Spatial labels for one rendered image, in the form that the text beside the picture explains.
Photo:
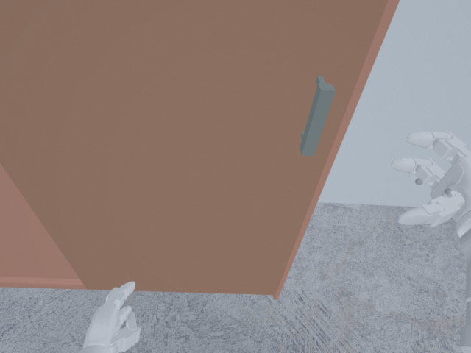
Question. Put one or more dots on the robot right forearm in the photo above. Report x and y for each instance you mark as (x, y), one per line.
(463, 230)

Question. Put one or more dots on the handle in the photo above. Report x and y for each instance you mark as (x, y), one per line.
(316, 120)

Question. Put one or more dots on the robot left hand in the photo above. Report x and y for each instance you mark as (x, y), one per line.
(105, 325)

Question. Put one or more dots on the robot right hand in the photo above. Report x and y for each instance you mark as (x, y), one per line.
(442, 207)

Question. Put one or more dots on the wardrobe door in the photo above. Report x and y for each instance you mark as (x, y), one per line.
(26, 248)
(158, 141)

